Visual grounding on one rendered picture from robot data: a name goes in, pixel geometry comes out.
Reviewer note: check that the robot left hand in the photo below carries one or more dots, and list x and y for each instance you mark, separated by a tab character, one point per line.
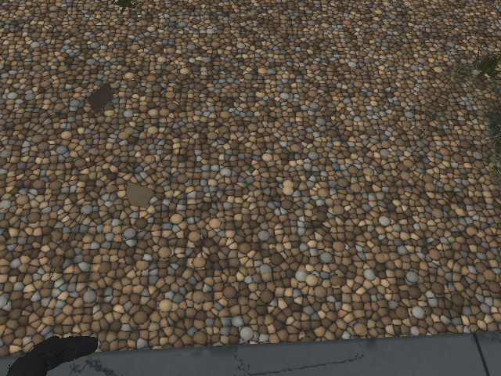
50	353

